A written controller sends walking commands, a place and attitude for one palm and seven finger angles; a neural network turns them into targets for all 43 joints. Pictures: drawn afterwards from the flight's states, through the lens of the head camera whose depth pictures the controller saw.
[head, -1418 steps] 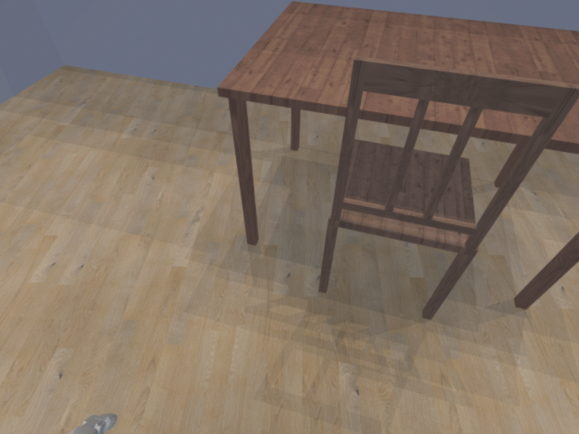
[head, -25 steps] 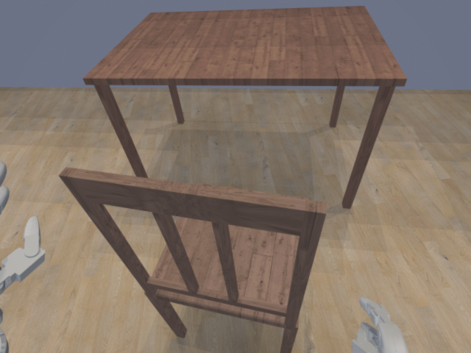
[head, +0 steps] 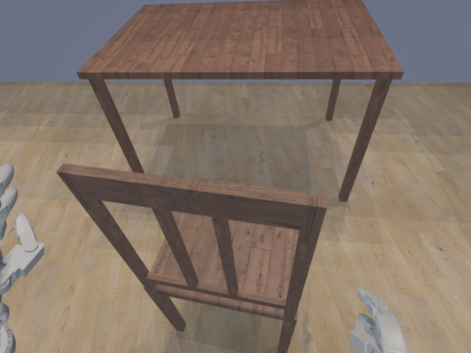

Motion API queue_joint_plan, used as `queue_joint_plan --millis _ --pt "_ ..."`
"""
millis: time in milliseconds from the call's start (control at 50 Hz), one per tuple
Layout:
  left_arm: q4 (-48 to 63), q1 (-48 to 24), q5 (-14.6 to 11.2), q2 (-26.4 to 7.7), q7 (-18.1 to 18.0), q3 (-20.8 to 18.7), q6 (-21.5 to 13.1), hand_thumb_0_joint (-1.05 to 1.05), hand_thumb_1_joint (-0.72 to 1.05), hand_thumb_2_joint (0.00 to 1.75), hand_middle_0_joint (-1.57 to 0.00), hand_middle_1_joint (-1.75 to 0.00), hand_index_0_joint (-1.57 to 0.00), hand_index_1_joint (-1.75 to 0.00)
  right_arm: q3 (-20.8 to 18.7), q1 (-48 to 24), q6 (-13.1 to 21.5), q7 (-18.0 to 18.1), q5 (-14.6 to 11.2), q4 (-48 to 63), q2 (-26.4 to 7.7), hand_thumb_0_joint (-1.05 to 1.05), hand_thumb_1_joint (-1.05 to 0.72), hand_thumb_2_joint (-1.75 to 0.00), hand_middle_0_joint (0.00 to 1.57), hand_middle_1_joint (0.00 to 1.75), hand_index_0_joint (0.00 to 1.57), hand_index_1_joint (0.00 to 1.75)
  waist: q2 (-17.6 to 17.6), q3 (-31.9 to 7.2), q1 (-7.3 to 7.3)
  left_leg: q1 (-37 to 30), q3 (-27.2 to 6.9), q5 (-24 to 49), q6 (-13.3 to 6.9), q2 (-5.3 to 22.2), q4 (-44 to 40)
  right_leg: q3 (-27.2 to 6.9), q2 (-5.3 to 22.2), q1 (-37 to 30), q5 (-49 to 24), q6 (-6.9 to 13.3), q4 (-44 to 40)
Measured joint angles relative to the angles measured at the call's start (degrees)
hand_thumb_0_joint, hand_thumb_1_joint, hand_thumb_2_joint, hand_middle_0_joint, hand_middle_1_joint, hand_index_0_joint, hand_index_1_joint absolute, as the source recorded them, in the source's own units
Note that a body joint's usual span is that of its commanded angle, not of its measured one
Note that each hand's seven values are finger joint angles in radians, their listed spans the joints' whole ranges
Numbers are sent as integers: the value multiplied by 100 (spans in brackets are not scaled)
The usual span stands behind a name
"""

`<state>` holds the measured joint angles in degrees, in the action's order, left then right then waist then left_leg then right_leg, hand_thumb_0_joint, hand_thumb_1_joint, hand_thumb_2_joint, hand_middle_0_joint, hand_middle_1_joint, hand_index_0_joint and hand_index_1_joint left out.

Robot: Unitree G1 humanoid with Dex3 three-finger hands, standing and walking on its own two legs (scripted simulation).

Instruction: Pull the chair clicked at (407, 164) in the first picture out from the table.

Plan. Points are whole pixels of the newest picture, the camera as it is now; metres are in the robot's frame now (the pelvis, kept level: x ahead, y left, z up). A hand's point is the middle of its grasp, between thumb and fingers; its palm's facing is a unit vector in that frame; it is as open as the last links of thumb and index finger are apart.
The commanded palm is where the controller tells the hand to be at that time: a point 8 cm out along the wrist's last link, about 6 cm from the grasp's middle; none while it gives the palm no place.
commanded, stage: step back with the hand held close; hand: left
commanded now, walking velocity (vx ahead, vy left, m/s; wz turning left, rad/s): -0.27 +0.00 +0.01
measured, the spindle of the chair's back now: (180, 252) +0.32 +0.17 -0.08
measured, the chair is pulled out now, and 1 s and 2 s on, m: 0.58 0.58 0.58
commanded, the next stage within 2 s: stop stepping back and stand still in 1.84 s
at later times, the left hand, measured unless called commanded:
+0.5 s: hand (25, 288) +0.15 +0.27 +0.15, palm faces +0.46 -0.73 -0.50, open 7.4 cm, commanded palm +0.10 +0.30 +0.18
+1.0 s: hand (2, 321) +0.11 +0.27 +0.16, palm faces +0.50 -0.69 -0.52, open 7.4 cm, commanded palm +0.05 +0.29 +0.18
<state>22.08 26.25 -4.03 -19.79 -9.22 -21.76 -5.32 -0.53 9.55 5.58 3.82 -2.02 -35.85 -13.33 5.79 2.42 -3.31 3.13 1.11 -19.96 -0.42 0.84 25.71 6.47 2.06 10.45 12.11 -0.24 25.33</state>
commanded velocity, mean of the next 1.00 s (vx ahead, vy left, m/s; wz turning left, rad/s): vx -0.31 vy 0.00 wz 0.02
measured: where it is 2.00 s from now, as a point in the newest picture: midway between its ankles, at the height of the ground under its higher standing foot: outside the picture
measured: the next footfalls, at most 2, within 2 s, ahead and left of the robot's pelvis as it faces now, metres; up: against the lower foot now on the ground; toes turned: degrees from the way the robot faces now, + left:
right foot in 1.86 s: -0.21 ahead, -0.16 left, +0.00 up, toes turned +2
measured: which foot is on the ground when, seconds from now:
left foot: down 0.00-1.00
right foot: down 0.00-1.00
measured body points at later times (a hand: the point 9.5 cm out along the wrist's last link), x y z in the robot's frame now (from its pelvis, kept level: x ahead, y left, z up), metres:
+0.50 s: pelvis -0.05 +0.00 -0.01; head -0.03 -0.01 +0.44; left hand +0.12 +0.31 +0.18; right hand +0.13 -0.24 -0.10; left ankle -0.06 +0.11 -0.74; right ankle +0.02 -0.12 -0.74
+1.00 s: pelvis -0.09 -0.01 -0.02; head -0.06 -0.01 +0.43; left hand +0.08 +0.30 +0.19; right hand +0.07 -0.25 -0.11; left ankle -0.06 +0.11 -0.74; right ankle +0.02 -0.12 -0.74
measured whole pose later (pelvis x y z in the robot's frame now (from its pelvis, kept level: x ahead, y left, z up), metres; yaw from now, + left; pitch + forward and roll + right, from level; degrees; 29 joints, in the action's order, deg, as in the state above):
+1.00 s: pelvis -0.09 -0.01 -0.02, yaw +1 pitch +0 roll +0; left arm 29.4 31.6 -0.5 -23.3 -11.9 -26.5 -10.1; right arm -1.9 13.4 5.2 4.0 -0.7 -34.5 -12.7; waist 0.8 2.6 -0.8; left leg 20.9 0.9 -19.1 -0.6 0.4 38.7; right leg 5.6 2.5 25.7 7.8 1.1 33.0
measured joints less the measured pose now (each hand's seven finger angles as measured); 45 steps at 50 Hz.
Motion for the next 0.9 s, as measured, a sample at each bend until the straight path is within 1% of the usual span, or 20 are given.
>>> queue_joint_plan --millis 60,140,180,240,320,380,460,560,620,680,740,780,840,900 --pt "-25 -40 49 3 10 -79 -78 1 89 90 -21 -30 -21 -30 9 -135 -131 -21 28 120 7 1 -90 -90 20 29 20 30 -58 170 82 116 72 91 -15 -21 -57 -72 9 143 -123 -7 -57" --pt "188 224 126 -46 24 18 -67 1 89 90 -21 -30 -21 -30 -42 -221 -298 -35 52 271 12 1 -90 -90 20 29 20 30 -158 337 250 308 135 190 -48 -82 -73 -143 62 368 -222 -36 -41" --pt "378 420 146 -132 32 52 -61 1 89 90 -21 -30 -21 -30 -89 -222 -372 -25 41 307 30 1 -90 -90 20 29 20 30 -217 381 323 419 139 198 -62 -105 -14 -151 88 470 -239 -46 3" --pt "693 688 144 -327 27 -20 -95 1 89 90 -21 -30 -21 -31 -153 -164 -448 4 24 332 73 1 -90 -90 20 29 20 30 -320 391 375 586 128 181 -73 -130 124 -146 123 619 -231 -51 116" --pt "918 889 120 -570 -34 -285 -178 1 89 90 -22 -30 -21 -31 -194 -71 -475 53 13 277 148 1 -91 -90 20 29 20 30 -445 328 360 732 118 163 -73 -151 282 -142 155 757 -213 -46 266" --pt "910 899 108 -599 -95 -425 -199 1 89 90 -22 -30 -21 -31 -184 0 -442 75 32 226 197 1 -91 -90 20 29 20 30 -509 238 322 788 123 159 -70 -168 370 -153 179 834 -187 -36 396" --pt "767 789 119 -422 -151 -380 -147 1 89 90 -21 -30 -21 -31 -134 89 -356 89 67 185 235 1 -90 -90 20 29 20 30 -507 103 258 862 113 119 -45 -147 550 -145 171 907 -137 -2 577" --pt "643 508 160 -93 -175 -98 -57 1 89 90 -21 -30 -21 -31 -55 163 -284 85 83 214 185 1 -90 -90 20 29 20 30 -414 3 184 1087 34 66 22 -29 856 -52 71 987 -206 87 608" --pt "642 368 204 -45 -189 6 -76 1 89 90 -21 -30 -21 -31 -8 165 -285 74 110 229 124 1 -90 -90 20 29 20 30 -447 -12 185 1271 0 0 11 1 963 -16 36 1077 -339 125 512" --pt "690 353 240 -172 -208 -41 -131 1 89 90 -21 -30 -21 -31 31 168 -296 72 131 244 76 1 -90 -90 20 29 20 30 -526 1 234 1399 -14 76 -8 21 916 -2 6 1153 -411 121 373" --pt "814 455 269 -363 -231 -204 -207 1 89 90 -21 -30 -21 -31 21 240 -265 67 136 317 33 1 -90 -90 20 29 20 30 -536 26 310 1476 -53 364 -9 60 793 20 -45 1197 -256 69 278" --pt "914 557 272 -508 -252 -351 -264 1 89 90 -21 -30 -21 -31 -9 294 -233 59 116 356 31 1 -90 -90 20 29 20 30 -575 60 352 1514 -63 420 16 37 789 3 -35 1219 -350 42 244" --pt "1014 686 281 -648 -260 -515 -345 1 89 90 -21 -30 -21 -31 -63 360 -189 35 114 359 38 1 -90 -90 20 29 20 30 -653 89 360 1566 -39 377 17 -47 888 -68 29 1289 -701 60 319" --pt "925 702 317 -603 -257 -550 -421 1 89 90 -21 -30 -21 -31 -118 373 -133 34 112 270 39 1 -90 -90 20 29 20 30 -597 71 331 1624 -28 295 -2 -62 1040 -92 49 1382 -558 82 544"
